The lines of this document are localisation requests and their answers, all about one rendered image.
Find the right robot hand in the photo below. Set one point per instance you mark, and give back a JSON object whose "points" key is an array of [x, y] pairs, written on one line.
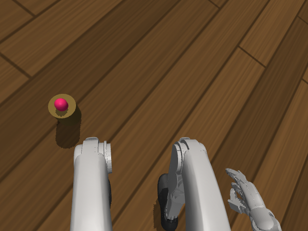
{"points": [[248, 192]]}

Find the bottle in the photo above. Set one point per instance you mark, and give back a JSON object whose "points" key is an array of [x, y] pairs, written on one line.
{"points": [[65, 109]]}

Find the right robot arm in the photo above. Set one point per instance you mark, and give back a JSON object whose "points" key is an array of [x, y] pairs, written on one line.
{"points": [[262, 219]]}

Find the right robot foot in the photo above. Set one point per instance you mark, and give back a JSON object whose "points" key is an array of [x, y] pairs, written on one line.
{"points": [[162, 190]]}

